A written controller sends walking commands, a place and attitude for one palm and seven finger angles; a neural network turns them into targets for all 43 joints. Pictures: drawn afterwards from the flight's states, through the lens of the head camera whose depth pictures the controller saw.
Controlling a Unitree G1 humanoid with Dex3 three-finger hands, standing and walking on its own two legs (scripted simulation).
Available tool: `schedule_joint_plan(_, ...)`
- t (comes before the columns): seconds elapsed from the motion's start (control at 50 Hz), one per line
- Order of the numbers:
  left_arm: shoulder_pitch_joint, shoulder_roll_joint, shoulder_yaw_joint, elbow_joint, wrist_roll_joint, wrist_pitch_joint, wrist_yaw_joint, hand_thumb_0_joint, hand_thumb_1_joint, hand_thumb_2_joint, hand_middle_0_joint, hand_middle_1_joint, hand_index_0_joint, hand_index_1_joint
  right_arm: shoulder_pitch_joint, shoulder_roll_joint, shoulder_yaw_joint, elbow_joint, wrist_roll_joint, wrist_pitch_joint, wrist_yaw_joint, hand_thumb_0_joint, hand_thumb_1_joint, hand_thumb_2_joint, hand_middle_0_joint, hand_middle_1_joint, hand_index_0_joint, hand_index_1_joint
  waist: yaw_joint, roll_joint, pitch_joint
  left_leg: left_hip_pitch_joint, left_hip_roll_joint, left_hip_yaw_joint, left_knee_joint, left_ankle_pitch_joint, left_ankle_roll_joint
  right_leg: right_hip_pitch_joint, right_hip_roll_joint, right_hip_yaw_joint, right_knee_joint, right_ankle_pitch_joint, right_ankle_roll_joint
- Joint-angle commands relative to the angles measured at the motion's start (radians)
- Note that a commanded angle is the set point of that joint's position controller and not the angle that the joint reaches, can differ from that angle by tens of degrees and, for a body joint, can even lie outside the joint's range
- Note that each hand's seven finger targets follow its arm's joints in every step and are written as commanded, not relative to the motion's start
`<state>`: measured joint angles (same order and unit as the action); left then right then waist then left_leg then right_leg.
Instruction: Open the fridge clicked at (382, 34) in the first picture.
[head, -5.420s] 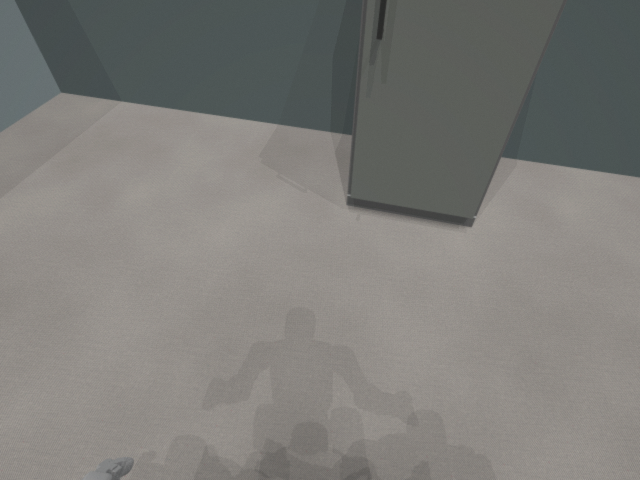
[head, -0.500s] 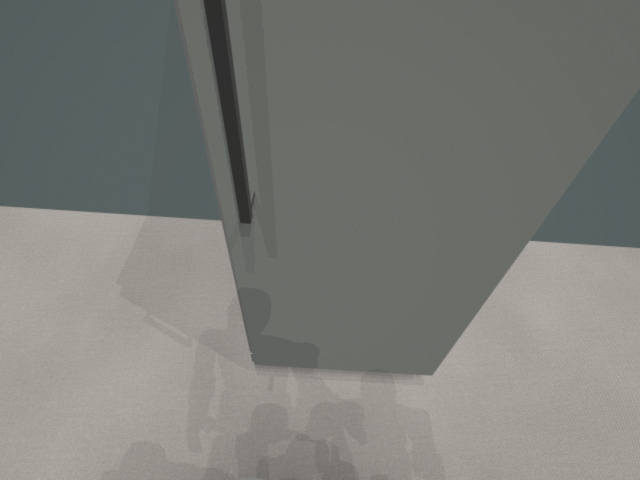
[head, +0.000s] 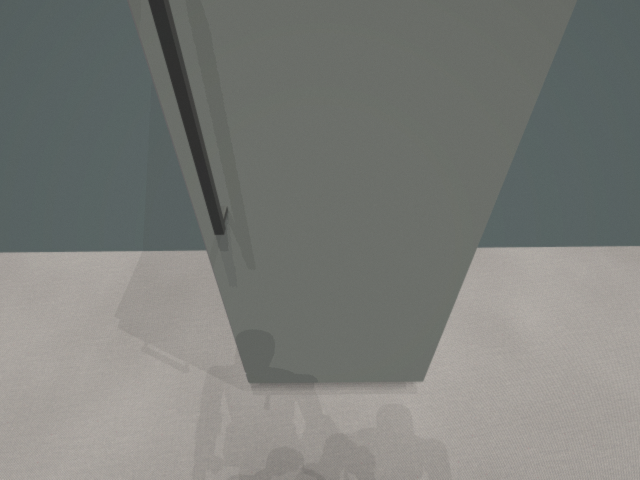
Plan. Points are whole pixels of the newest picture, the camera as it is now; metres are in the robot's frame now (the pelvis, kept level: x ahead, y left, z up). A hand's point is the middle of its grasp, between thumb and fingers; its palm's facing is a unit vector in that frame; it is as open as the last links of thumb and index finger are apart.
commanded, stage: come to a stop and stand still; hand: left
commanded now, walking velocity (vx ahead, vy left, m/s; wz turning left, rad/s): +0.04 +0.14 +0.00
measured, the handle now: (188, 92) +0.52 +0.21 +0.26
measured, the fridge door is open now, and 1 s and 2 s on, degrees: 0 0 0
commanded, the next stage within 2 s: look again from close up in 0.78 s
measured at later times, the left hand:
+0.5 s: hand out of the picture +0.00 +0.24 -0.18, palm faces +0.03 -0.97 -0.24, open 7.4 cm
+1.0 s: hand out of the picture +0.01 +0.23 -0.18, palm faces -0.01 -0.98 -0.20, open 7.4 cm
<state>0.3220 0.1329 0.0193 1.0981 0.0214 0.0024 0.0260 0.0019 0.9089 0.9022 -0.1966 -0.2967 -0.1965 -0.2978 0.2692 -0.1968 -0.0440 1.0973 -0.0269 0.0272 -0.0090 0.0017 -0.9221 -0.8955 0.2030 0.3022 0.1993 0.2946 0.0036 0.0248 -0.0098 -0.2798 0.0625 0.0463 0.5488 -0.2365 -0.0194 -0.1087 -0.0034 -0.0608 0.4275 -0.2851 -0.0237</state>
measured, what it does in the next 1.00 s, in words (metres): stands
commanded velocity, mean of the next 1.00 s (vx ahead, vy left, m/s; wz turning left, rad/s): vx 0.00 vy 0.01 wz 0.00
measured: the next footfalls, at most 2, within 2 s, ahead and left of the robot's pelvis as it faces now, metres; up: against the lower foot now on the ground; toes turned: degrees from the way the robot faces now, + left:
none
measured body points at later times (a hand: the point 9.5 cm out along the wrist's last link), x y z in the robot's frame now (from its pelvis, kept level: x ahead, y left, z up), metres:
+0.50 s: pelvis -0.01 +0.05 -0.01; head +0.00 +0.05 +0.44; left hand +0.00 +0.29 -0.16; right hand +0.00 -0.17 -0.17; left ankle +0.02 +0.14 -0.74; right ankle -0.03 -0.10 -0.74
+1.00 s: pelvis +0.00 +0.05 +0.00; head +0.02 +0.05 +0.44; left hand +0.01 +0.28 -0.16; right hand +0.04 -0.19 -0.16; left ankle +0.02 +0.14 -0.74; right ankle -0.03 -0.10 -0.74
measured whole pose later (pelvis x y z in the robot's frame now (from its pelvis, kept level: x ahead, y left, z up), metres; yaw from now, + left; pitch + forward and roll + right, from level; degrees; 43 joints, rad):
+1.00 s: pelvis +0.00 +0.05 +0.00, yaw -1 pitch -1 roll +0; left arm 0.28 0.18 -0.01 1.07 0.03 0.00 0.03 0.00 0.91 0.90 -0.20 -0.30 -0.20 -0.30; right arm 0.23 -0.18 0.00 1.05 -0.02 -0.02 -0.02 0.01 -0.91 -0.90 0.20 0.30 0.20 0.29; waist 0.01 -0.02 0.04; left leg -0.24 0.00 0.11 0.49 -0.24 0.04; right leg -0.17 -0.07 -0.02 0.49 -0.31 0.05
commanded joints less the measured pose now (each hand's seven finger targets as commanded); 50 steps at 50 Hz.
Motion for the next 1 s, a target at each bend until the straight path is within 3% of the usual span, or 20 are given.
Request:
schedule_joint_plan(0.0, 0.002, 0.156, 0.028, -0.039, -0.008, -0.024, 0.008, 0.0, 0.9, 0.9, -0.2, -0.3, -0.2, -0.3, 0.025, -0.028, 0.01, -0.026, 0.006, -0.028, -0.004, 0.0, -0.9, -0.9, 0.2, 0.3, 0.2, 0.3, 0.001, -0.09, 0.169, 0.006, 0.009, -0.005, -0.036, 0.039, -0.001, -0.158, -0.229, 0.191, -0.203, -0.016, -0.069)
schedule_joint_plan(0.06, 0.018, 0.139, 0.03, -0.025, -0.009, -0.023, 0.011, 0.0, 0.9, 0.9, -0.2, -0.3, -0.2, -0.3, 0.045, -0.036, 0.015, -0.017, 0.009, -0.033, -0.014, 0.0, -0.9, -0.9, 0.2, 0.3, 0.2, 0.3, 0.009, -0.086, 0.135, 0.053, 0.026, -0.016, -0.083, 0.133, 0.0, -0.113, -0.199, 0.152, -0.14, 0.168, -0.051)
schedule_joint_plan(0.1, 0.021, 0.128, 0.027, -0.012, -0.015, -0.023, 0.013, 0.0, 0.9, 0.9, -0.2, -0.3, -0.2, -0.3, 0.07, -0.041, 0.02, 0.004, 0.012, -0.041, -0.023, 0.0, -0.9, -0.9, 0.2, 0.3, 0.2, 0.3, 0.006, -0.037, 0.048, 0.119, 0.042, -0.036, -0.11, 0.257, 0.011, -0.061, -0.163, 0.102, -0.06, 0.315, -0.029)
schedule_joint_plan(0.14, 0.014, 0.118, 0.024, -0.008, -0.016, -0.017, 0.016, 0.0, 0.9, 0.9, -0.2, -0.3, -0.2, -0.3, 0.079, -0.052, 0.019, 0.016, 0.017, -0.045, -0.027, 0.0, -0.9, -0.9, 0.2, 0.3, 0.2, 0.3, 0.009, 0.005, -0.006, 0.148, 0.057, -0.044, -0.116, 0.308, 0.024, -0.026, -0.133, 0.072, -0.038, 0.27, -0.006)
schedule_joint_plan(0.2, 0.011, 0.099, 0.016, 0.007, -0.014, -0.009, 0.017, 0.0, 0.9, 0.9, -0.2, -0.3, -0.2, -0.3, 0.063, -0.045, 0.02, 0.022, 0.02, -0.046, -0.03, 0.0, -0.9, -0.9, 0.2, 0.3, 0.2, 0.3, 0.01, 0.006, 0.027, 0.138, 0.063, -0.056, -0.147, 0.268, 0.033, -0.04, -0.12, 0.066, -0.065, 0.182, 0.008)
schedule_joint_plan(0.22, 0.12, 0.108, -0.001, 0.039, -0.003, -0.045, 0.052, 0.0, 0.9, 0.9, -0.2, -0.3, -0.2, -0.3, -0.053, -0.056, 0.032, -0.058, 0.025, -0.061, -0.013, 0.0, -0.9, -0.9, 0.2, 0.3, 0.2, 0.3, 0.049, 0.004, 0.094, 0.046, 0.043, -0.03, 0.059, 0.175, 0.015, -0.104, -0.171, 0.163, -0.107, 0.458, -0.002)
schedule_joint_plan(0.24, 0.034, 0.175, 0.006, -0.026, -0.005, -0.053, 0.04, 0.0, 0.9, 0.9, -0.2, -0.3, -0.2, -0.3, 0.031, -0.012, 0.03, -0.081, 0.017, -0.041, -0.005, 0.0, -0.9, -0.9, 0.2, 0.3, 0.2, 0.3, -0.034, -0.019, 0.071, 0.028, 0.009, -0.025, 0.036, -0.078, 0.019, -0.143, -0.226, 0.188, -0.132, 0.155, -0.046)
schedule_joint_plan(0.26, -0.018, 0.179, 0.015, -0.045, 0.0, -0.059, 0.028, 0.0, 0.9, 0.9, -0.2, -0.3, -0.2, -0.3, 0.033, -0.008, 0.028, -0.069, 0.002, -0.036, 0.001, 0.0, -0.9, -0.9, 0.2, 0.3, 0.2, 0.3, -0.025, 0.046, 0.087, 0.056, -0.002, -0.023, 0.013, -0.063, 0.013, -0.188, -0.225, 0.172, -0.121, 0.068, -0.062)
schedule_joint_plan(0.28, -0.034, 0.165, 0.014, -0.047, 0.001, -0.053, 0.026, 0.0, 0.9, 0.9, -0.2, -0.3, -0.2, -0.3, 0.083, -0.021, 0.028, -0.068, 0.002, -0.04, 0.0, 0.0, -0.9, -0.9, 0.2, 0.3, 0.2, 0.3, -0.049, 0.019, 0.09, 0.054, 0.01, -0.037, -0.01, -0.033, 0.021, -0.22, -0.167, 0.121, -0.093, -0.083, -0.056)
schedule_joint_plan(0.3, -0.026, 0.141, 0.008, -0.057, 0.001, -0.046, 0.025, 0.0, 0.9, 0.9, -0.2, -0.3, -0.2, -0.3, 0.11, -0.035, 0.028, -0.07, 0.001, -0.045, 0.001, 0.0, -0.9, -0.9, 0.2, 0.3, 0.2, 0.3, -0.045, 0.024, 0.103, 0.02, 0.019, -0.057, -0.043, -0.024, 0.03, -0.219, -0.119, 0.089, -0.048, -0.137, -0.042)
schedule_joint_plan(0.34, 0.006, 0.108, -0.001, -0.058, 0.0, -0.033, 0.022, 0.0, 0.9, 0.9, -0.2, -0.3, -0.2, -0.3, 0.095, -0.055, 0.025, -0.087, 0.003, -0.051, -0.004, 0.0, -0.9, -0.9, 0.2, 0.3, 0.2, 0.3, -0.021, 0.041, 0.092, -0.035, 0.049, -0.11, -0.125, -0.053, 0.056, -0.167, -0.069, 0.054, 0.023, -0.111, -0.023)
schedule_joint_plan(0.36, 0.024, 0.103, -0.001, -0.062, 0.002, -0.032, 0.02, 0.0, 0.9, 0.9, -0.2, -0.3, -0.2, -0.3, 0.085, -0.063, 0.024, -0.098, 0.003, -0.056, -0.007, 0.0, -0.9, -0.9, 0.2, 0.3, 0.2, 0.3, -0.009, 0.08, 0.065, -0.037, 0.063, -0.127, -0.147, -0.018, 0.067, -0.137, -0.062, 0.035, 0.058, -0.07, -0.018)
schedule_joint_plan(0.42, 0.041, 0.093, -0.004, -0.061, 0.001, -0.023, 0.018, 0.0, 0.9, 0.9, -0.2, -0.3, -0.2, -0.3, 0.058, -0.078, 0.022, -0.109, 0.007, -0.059, -0.012, 0.0, -0.9, -0.9, 0.2, 0.3, 0.2, 0.3, 0.009, 0.004, 0.071, -0.05, 0.076, -0.154, -0.195, -0.06, 0.083, -0.122, -0.057, 0.03, 0.071, -0.045, -0.006)
schedule_joint_plan(0.48, 0.032, 0.109, -0.004, -0.068, 0.001, -0.023, 0.015, 0.0, 0.9, 0.9, -0.2, -0.3, -0.2, -0.3, 0.052, -0.08, 0.023, -0.11, 0.008, -0.061, -0.012, 0.0, -0.9, -0.9, 0.2, 0.3, 0.2, 0.3, 0.008, -0.034, 0.083, -0.034, 0.063, -0.132, -0.199, -0.023, 0.08, -0.13, -0.072, 0.047, 0.057, -0.006, -0.004)
schedule_joint_plan(0.6, 0.028, 0.135, -0.002, -0.075, 0.001, -0.016, 0.014, 0.0, 0.9, 0.9, -0.2, -0.3, -0.2, -0.3, 0.043, -0.102, 0.021, -0.099, 0.009, -0.064, -0.013, 0.0, -0.9, -0.9, 0.2, 0.3, 0.2, 0.3, 0.009, 0.007, 0.077, 0.005, 0.07, -0.125, -0.23, 0.0, 0.08, -0.134, -0.077, 0.049, 0.047, 0.015, 0.004)
schedule_joint_plan(0.78, 0.017, 0.162, -0.004, -0.072, 0.001, -0.018, 0.01, 0.0, 0.9, 0.9, -0.2, -0.3, -0.2, -0.3, 0.013, -0.114, 0.018, -0.095, 0.012, -0.066, -0.013, 0.0, -0.9, -0.9, 0.2, 0.3, 0.2, 0.3, 0.003, -0.007, 0.034, 0.071, 0.057, -0.08, -0.191, 0.09, 0.074, -0.123, -0.097, 0.07, 0.009, 0.084, 0.009)
schedule_joint_plan(0.98, 0.003, 0.177, -0.003, -0.061, 0.001, -0.021, 0.009, 0.0, 0.9, 0.9, -0.2, -0.3, -0.2, -0.3, -0.019, -0.12, 0.017, -0.081, 0.015, -0.064, -0.015, 0.0, -0.9, -0.9, 0.2, 0.3, 0.2, 0.3, -0.001, -0.021, 0.034, 0.1, 0.054, -0.054, -0.16, 0.145, 0.066, -0.127, -0.104, 0.09, -0.013, 0.133, 0.01)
